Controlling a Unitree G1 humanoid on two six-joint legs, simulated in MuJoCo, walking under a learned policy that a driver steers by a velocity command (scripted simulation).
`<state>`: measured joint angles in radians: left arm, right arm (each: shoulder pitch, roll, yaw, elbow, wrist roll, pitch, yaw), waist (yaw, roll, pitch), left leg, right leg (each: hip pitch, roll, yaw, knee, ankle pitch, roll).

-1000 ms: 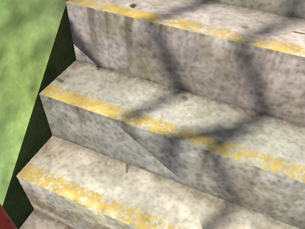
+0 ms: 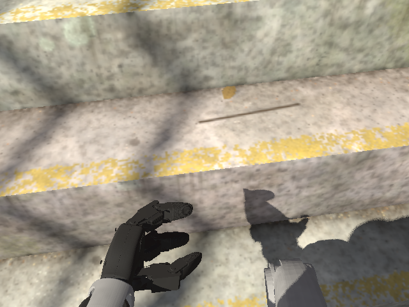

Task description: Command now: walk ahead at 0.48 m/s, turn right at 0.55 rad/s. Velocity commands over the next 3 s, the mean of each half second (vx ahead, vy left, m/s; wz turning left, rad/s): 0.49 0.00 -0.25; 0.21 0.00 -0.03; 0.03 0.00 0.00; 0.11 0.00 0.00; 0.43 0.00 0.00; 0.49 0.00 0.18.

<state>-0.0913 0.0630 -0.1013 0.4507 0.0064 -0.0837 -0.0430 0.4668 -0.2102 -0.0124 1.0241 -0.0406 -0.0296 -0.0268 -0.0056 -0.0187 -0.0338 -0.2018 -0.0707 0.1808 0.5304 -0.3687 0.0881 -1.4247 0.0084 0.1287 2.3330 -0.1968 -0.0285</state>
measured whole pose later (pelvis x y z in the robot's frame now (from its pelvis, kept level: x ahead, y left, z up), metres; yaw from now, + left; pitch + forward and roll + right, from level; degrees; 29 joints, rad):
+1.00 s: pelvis +0.29 +0.10 +0.41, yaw -6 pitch +0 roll -1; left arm 0.19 0.14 -0.04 0.72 0.01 0.02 0.01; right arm 0.42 -0.10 0.02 0.78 -0.08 0.01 -0.08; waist -0.09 -0.06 -0.10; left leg -0.43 -0.09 0.01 0.93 -0.51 0.10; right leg -0.80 0.07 0.12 1.64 0.02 0.08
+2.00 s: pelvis +0.40 +0.04 +0.44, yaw -7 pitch +4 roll +2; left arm 0.26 0.20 -0.01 1.01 0.00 -0.02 -0.01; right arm 0.32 -0.20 -0.01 1.03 -0.03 0.01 -0.02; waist -0.02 0.00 -0.10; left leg -0.26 0.00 0.02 0.59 -0.41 0.08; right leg -0.40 -0.03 -0.07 0.66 -0.35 -0.08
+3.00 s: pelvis +0.66 -0.05 +0.69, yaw -1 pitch +7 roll -2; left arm -0.04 0.14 -0.11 0.67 0.01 -0.09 -0.05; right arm 0.53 -0.09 0.00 1.00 -0.01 -0.02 -0.04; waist -0.12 -0.01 -0.12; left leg -0.12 0.16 -0.13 0.38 -0.22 0.00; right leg -0.58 -0.09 -0.02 0.97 -0.21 0.00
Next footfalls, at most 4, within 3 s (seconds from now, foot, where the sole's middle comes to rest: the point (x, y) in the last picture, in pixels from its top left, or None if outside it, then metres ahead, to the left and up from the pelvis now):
0.08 right None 0.13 -0.12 -0.52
0.54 left None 0.33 0.16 -0.32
1.22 right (252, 266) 0.43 -0.07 -0.32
1.54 left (136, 285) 0.39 0.18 -0.32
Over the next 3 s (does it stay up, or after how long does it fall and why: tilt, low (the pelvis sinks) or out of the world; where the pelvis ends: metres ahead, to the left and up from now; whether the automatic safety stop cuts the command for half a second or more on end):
stays up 0.66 -0.05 0.69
